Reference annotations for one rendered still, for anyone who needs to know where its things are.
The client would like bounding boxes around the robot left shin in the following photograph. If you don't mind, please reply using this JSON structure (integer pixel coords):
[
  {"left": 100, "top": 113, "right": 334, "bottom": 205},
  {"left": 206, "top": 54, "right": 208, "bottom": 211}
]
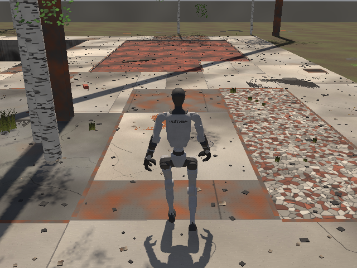
[{"left": 165, "top": 180, "right": 174, "bottom": 215}]

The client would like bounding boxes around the right robot forearm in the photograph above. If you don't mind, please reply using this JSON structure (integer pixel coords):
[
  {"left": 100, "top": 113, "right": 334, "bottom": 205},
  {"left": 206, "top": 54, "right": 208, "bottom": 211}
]
[{"left": 200, "top": 134, "right": 210, "bottom": 154}]

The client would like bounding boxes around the robot torso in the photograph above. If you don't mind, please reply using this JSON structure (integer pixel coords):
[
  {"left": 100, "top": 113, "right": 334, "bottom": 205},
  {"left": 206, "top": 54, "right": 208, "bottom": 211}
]
[{"left": 166, "top": 110, "right": 191, "bottom": 168}]

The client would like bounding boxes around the left robot forearm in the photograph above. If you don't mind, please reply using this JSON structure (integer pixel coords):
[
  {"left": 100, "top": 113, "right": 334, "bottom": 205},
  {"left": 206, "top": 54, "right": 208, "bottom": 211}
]
[{"left": 145, "top": 135, "right": 157, "bottom": 160}]

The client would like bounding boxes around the robot left hand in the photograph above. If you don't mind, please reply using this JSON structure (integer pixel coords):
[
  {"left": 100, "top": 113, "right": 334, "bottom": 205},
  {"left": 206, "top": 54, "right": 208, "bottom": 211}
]
[{"left": 144, "top": 158, "right": 156, "bottom": 171}]

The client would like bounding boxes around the left robot upper arm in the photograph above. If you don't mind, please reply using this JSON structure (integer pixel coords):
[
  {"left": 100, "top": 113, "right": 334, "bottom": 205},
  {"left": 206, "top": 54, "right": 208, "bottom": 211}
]
[{"left": 152, "top": 112, "right": 167, "bottom": 143}]

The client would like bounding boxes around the right robot upper arm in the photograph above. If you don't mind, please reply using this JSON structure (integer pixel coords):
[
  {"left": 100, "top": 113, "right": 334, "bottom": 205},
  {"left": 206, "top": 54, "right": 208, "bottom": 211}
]
[{"left": 190, "top": 112, "right": 205, "bottom": 142}]

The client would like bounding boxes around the robot right hand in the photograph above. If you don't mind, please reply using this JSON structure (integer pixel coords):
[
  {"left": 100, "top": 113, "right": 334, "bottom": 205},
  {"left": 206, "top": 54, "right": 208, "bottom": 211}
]
[{"left": 198, "top": 151, "right": 211, "bottom": 162}]

